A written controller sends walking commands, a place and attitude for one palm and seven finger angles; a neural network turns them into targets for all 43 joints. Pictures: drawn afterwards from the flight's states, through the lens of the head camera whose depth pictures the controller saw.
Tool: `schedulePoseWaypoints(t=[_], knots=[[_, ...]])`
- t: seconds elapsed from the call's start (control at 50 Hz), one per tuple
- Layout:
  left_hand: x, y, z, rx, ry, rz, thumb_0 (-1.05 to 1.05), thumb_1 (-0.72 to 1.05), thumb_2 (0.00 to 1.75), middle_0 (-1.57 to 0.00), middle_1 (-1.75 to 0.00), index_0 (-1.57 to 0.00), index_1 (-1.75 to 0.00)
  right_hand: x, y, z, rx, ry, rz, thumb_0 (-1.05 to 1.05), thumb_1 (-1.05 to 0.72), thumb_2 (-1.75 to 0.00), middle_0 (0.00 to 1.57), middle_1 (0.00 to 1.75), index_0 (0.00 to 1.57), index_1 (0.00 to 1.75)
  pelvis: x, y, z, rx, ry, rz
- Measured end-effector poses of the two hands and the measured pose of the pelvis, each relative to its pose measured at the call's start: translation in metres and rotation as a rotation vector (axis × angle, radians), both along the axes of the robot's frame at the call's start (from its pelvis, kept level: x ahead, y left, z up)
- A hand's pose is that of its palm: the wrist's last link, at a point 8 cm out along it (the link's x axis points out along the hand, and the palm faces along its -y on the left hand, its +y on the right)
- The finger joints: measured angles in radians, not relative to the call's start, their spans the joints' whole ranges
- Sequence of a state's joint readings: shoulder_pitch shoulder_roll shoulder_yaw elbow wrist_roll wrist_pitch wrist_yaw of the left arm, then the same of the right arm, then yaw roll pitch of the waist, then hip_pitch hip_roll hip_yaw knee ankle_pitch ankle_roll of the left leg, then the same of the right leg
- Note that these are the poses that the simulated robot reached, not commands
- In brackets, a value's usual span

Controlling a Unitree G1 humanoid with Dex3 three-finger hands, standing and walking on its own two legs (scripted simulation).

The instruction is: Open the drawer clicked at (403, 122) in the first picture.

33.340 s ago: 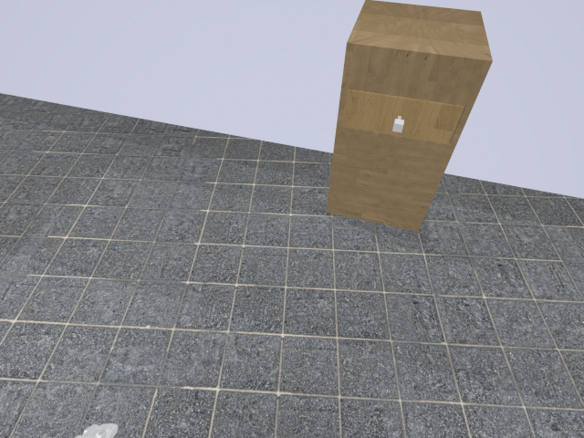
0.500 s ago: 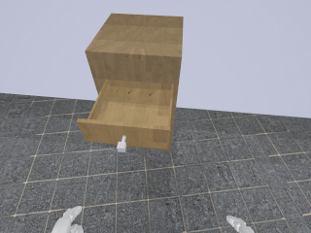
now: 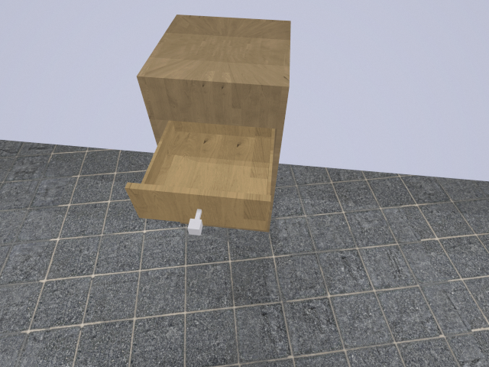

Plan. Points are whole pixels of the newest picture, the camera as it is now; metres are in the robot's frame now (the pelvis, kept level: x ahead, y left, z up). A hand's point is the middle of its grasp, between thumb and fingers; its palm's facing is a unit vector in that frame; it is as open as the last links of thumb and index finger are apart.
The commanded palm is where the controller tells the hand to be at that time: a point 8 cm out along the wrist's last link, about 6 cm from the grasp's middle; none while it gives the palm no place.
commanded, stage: let the arm hang, fingers relaxed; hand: left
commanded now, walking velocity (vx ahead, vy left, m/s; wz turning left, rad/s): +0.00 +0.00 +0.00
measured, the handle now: (196, 221) +0.50 +0.16 -0.21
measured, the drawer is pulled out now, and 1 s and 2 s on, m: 0.29 0.29 0.29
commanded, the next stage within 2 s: look to check the result in 0.40 s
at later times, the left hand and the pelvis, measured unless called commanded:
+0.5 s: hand out of the picture -0.01 +0.14 -0.18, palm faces +0.03 -0.99 -0.16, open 7.4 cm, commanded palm none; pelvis +0.01 -0.01 +0.00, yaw -1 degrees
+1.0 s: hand out of the picture +0.00 +0.13 -0.18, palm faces +0.03 -0.99 -0.16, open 7.4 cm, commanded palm none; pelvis +0.02 -0.03 +0.00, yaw -1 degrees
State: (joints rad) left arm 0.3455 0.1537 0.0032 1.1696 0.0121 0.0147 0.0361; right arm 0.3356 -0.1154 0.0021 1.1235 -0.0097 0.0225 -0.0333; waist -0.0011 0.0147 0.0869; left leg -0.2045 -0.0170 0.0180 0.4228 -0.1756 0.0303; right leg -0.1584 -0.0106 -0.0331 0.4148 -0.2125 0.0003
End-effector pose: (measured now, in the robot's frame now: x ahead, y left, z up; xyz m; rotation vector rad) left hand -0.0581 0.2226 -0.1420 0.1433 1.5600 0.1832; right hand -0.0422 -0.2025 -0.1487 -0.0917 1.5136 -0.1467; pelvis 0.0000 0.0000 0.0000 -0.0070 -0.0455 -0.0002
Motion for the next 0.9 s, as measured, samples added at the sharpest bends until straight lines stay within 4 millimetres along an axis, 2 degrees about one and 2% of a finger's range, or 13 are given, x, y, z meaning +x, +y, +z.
schedulePoseWaypoints(t=[0.12, 0.28, 0.68, 0.9], knots=[[0.023, -0.012, -0.004, -0.015, -0.071, -0.014, 0.01, 0.91, 0.90, -0.20, -0.30, -0.20, -0.30, 0.006, 0.009, -0.004, 0.031, -0.032, -0.017, 0.01, -0.90, -0.90, 0.20, 0.30, 0.20, 0.30, 0.000, -0.003, -0.001, 0.004, 0.003, -0.005], [0.049, -0.030, -0.008, -0.047, -0.140, -0.025, 0.01, 0.91, 0.90, -0.20, -0.30, -0.20, -0.30, 0.015, 0.005, -0.003, 0.022, -0.065, -0.030, 0.01, -0.90, -0.90, 0.20, 0.30, 0.20, 0.30, 0.004, -0.008, -0.001, 0.004, 0.001, -0.008], [0.039, -0.037, -0.005, -0.037, -0.069, -0.010, 0.01, 0.91, 0.90, -0.20, -0.30, -0.20, -0.30, 0.018, -0.015, -0.001, -0.003, -0.027, -0.028, 0.01, -0.91, -0.90, 0.20, 0.30, 0.20, 0.30, 0.014, -0.019, 0.000, 0.004, 0.007, -0.013], [0.050, -0.044, -0.005, -0.036, -0.082, -0.010, 0.00, 0.90, 0.90, -0.20, -0.30, -0.20, -0.30, 0.030, -0.018, -0.002, 0.009, -0.035, -0.023, 0.01, -0.90, -0.90, 0.20, 0.30, 0.20, 0.30, 0.021, -0.026, 0.000, 0.006, 0.007, -0.011]])
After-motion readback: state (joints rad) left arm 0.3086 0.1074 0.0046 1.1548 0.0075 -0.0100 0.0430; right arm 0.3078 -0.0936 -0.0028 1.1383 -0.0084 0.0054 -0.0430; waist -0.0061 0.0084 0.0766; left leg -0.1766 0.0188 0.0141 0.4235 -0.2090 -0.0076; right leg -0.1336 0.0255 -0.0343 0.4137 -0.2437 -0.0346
